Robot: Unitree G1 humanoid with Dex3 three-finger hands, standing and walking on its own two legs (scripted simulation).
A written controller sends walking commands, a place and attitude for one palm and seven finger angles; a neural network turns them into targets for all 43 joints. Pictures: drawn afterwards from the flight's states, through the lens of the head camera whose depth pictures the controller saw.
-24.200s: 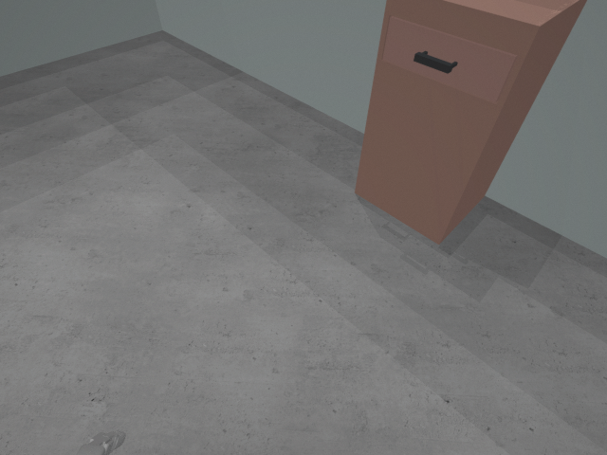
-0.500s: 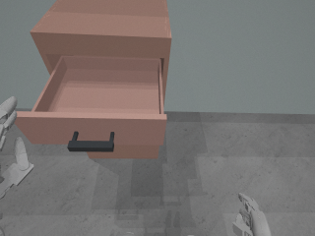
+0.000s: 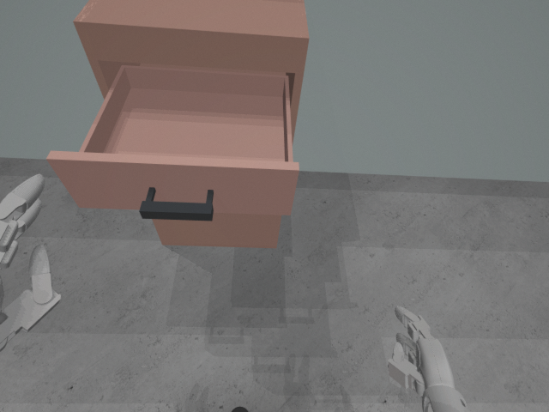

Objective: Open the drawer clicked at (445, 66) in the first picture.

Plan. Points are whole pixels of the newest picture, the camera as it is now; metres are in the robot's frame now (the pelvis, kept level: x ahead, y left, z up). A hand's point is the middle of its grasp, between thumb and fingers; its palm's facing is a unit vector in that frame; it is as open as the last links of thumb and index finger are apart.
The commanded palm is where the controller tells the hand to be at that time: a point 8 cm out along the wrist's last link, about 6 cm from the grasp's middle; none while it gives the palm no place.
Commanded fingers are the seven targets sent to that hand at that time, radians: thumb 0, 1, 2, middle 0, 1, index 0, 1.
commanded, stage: stop stepping back and stand still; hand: left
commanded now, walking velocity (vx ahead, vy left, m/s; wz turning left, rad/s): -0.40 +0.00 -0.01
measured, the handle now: (179, 202) +0.45 +0.21 -0.03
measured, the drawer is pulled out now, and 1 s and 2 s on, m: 0.30 0.30 0.30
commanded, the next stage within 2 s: let the arm hang, fingers relaxed in 1.42 s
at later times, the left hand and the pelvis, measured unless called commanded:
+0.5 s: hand out of the picture +0.06 +0.21 +0.16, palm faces +0.42 -0.80 -0.42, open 7.4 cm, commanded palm +0.00 +0.25 +0.17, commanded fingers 0.00 0.90 0.90 -0.20 -0.30 -0.20 -0.30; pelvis -0.12 -0.03 +0.00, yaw +2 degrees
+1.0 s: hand out of the picture +0.01 +0.26 +0.14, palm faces +0.41 -0.80 -0.44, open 7.4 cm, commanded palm -0.04 +0.29 +0.17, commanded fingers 0.00 0.90 0.90 -0.20 -0.30 -0.20 -0.30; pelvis -0.16 +0.01 -0.01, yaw +2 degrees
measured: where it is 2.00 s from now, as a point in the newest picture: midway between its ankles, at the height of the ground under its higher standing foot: outside the picture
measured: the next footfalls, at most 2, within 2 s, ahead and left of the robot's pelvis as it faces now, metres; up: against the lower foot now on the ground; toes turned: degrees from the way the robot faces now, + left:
right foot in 0.24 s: -0.12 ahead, -0.10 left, +0.00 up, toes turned +1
left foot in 0.58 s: -0.13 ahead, +0.12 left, +0.00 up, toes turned +6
